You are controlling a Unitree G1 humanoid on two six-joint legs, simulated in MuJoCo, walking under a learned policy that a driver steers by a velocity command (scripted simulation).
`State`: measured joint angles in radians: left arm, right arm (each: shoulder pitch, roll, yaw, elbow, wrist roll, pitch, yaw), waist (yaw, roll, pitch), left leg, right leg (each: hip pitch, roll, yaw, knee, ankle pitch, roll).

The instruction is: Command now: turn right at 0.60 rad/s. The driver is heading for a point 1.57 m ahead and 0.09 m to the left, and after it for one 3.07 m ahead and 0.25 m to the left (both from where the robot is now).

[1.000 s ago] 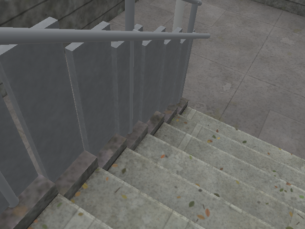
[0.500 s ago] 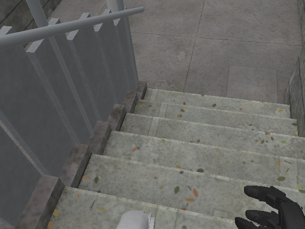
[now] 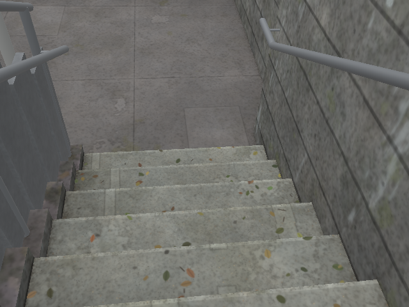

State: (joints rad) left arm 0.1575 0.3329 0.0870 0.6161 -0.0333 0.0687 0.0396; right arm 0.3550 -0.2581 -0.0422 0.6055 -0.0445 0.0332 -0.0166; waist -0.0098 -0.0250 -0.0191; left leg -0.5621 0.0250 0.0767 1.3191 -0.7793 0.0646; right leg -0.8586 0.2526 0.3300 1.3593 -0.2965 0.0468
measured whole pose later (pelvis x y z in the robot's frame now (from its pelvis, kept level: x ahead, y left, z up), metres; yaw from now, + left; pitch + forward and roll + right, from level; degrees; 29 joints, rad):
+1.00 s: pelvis +0.11 +0.12 -0.08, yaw +5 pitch +2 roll -3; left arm 0.40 0.29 0.07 0.92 0.00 -0.04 0.05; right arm 0.30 -0.30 -0.10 0.76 0.04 0.00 0.04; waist 0.01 -0.02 -0.03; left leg -0.47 -0.01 -0.04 0.83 -0.46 0.04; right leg -0.51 -0.24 0.12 1.78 -0.80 0.13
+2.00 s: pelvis +0.66 +0.36 -0.38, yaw -8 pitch +1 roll -2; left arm 0.45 0.22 0.05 0.85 -0.07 0.01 0.03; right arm 0.27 -0.18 -0.06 0.84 0.03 -0.08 0.05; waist 0.03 -0.05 -0.08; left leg -0.37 -0.03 -0.07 0.64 -0.29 0.04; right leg -0.62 0.13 0.21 1.88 -0.74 -0.02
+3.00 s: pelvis +1.16 +0.17 -0.57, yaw -25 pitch +2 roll -1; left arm 0.43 0.19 0.03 0.91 -0.01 -0.08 0.05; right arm 0.20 -0.22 -0.07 0.76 0.01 0.00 0.02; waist -0.03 0.04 -0.05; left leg -0.66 0.02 -0.21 0.86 0.26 0.00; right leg -0.35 0.03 -0.09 0.88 -0.57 -0.06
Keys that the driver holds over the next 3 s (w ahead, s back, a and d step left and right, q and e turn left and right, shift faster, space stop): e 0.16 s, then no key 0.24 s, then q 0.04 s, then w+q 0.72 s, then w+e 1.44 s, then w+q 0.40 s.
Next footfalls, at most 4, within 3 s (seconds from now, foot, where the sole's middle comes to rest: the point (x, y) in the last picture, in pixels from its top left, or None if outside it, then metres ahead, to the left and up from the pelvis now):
0.38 right None -0.02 -0.17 -0.66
0.94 left None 0.17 0.22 -0.82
1.52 right None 0.51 0.15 -0.98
1.90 left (88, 287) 0.74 0.45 -1.14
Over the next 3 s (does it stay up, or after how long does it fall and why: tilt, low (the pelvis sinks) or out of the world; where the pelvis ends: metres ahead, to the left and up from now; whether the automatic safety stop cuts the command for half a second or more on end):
stays up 1.16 0.17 -0.57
